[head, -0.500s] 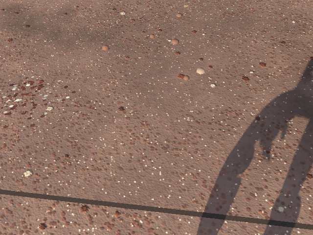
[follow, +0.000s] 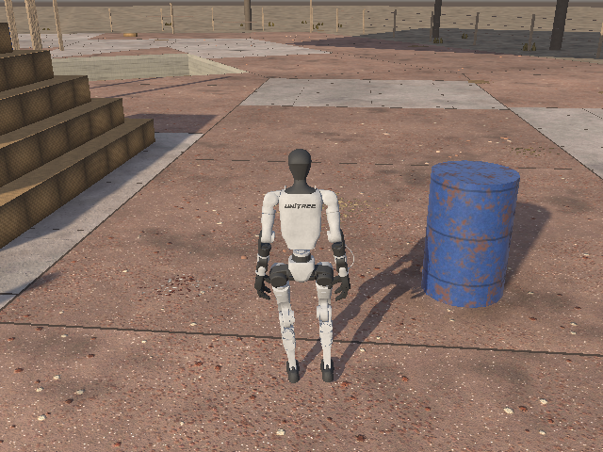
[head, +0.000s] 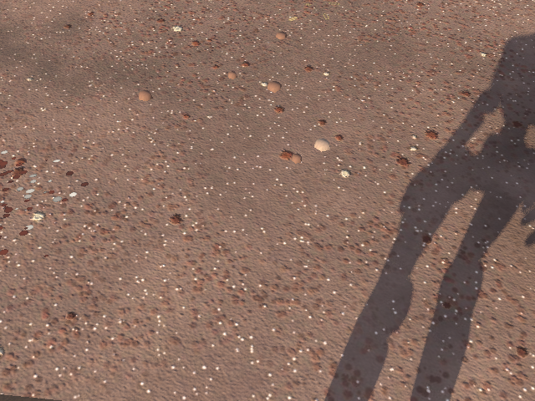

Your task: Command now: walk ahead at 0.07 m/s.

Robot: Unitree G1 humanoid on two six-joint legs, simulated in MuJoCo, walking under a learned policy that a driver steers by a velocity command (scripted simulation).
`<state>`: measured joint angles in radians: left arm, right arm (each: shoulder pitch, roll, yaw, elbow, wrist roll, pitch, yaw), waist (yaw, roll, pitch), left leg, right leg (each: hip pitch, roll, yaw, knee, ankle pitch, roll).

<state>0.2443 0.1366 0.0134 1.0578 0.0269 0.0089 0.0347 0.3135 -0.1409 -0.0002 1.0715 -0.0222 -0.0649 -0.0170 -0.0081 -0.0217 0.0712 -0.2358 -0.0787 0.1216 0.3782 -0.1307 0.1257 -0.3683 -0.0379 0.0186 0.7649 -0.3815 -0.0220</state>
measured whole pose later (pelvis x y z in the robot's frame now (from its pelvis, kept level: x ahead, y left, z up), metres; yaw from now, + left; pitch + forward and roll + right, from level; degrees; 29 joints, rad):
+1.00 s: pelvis +0.13 -0.05 -0.01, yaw +0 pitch +0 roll +1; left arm 0.31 0.15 0.04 1.04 0.03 -0.07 -0.01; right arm 0.50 -0.17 -0.05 1.12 -0.03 -0.08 -0.02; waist -0.05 0.02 0.01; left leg -0.08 -0.04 0.04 0.45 -0.38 0.06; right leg -0.37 0.00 -0.06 0.89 -0.48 -0.10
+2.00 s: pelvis +0.65 -0.07 +0.01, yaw +1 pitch +0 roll +1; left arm 0.17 0.21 0.06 0.93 0.04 -0.04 -0.03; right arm 0.41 -0.18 -0.05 1.05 -0.01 -0.10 0.00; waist -0.02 -0.04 0.04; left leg -0.07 -0.08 0.11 0.24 -0.18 0.10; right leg -0.61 -0.11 -0.01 0.98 -0.15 -0.04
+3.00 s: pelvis +1.20 -0.07 +0.00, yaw -4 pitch +0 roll +0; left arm 0.34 0.21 0.06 1.01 0.02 -0.06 0.00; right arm 0.19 -0.21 -0.06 0.95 -0.02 -0.09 0.00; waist 0.02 -0.03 0.05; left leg -0.25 -0.02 0.17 0.42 -0.17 0.08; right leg -0.38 -0.03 0.00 1.14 -0.31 -0.10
